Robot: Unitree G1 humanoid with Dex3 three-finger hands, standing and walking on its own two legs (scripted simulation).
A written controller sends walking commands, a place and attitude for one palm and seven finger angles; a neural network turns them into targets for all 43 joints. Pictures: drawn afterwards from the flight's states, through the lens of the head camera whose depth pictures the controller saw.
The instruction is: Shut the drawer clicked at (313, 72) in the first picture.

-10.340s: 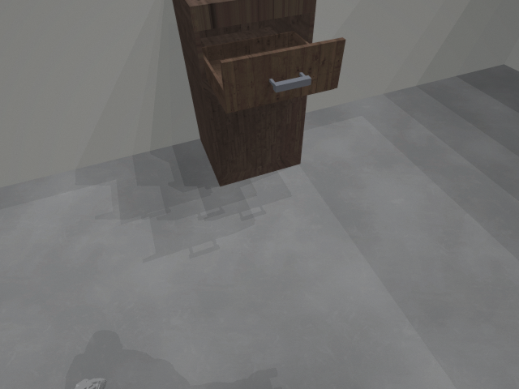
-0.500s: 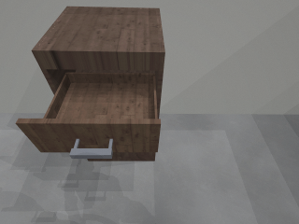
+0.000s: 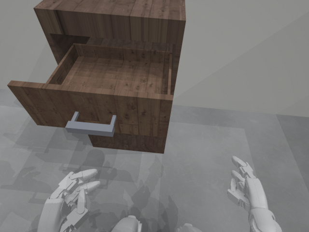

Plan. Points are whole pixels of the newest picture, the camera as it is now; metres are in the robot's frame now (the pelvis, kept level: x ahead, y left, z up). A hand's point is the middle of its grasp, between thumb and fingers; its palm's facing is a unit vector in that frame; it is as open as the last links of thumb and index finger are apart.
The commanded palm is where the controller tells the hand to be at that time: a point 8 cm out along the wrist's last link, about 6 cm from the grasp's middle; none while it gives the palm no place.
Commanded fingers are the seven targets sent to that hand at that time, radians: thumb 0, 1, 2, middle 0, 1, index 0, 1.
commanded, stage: raise the hand and make a fist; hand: left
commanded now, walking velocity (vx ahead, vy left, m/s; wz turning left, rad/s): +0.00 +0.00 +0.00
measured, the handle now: (93, 122) +0.39 +0.23 +0.03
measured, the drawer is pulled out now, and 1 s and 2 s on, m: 0.27 0.27 0.27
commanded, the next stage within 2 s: bring the fist close to the handle in 1.40 s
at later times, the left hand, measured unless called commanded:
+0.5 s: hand (81, 183) +0.20 +0.18 +0.09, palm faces +0.05 -1.00 -0.07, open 3.3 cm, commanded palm +0.16 +0.23 +0.09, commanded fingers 0.00 0.90 0.90 -1.22 -1.40 -1.22 -1.40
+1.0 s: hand (79, 172) +0.21 +0.17 +0.13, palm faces +0.04 -1.00 -0.04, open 3.2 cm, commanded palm +0.17 +0.23 +0.13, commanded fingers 0.00 0.90 0.90 -1.40 -1.60 -1.40 -1.60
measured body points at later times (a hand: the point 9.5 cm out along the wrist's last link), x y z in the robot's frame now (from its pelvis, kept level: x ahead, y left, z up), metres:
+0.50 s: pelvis +0.02 -0.02 +0.03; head +0.07 -0.02 +0.47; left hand +0.19 +0.23 +0.09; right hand +0.17 -0.28 -0.06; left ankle +0.03 +0.10 -0.65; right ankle +0.03 -0.10 -0.65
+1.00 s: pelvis +0.02 +0.02 +0.04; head +0.05 +0.01 +0.49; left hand +0.20 +0.23 +0.13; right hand +0.23 -0.18 -0.02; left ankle +0.03 +0.10 -0.65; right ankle +0.03 -0.10 -0.65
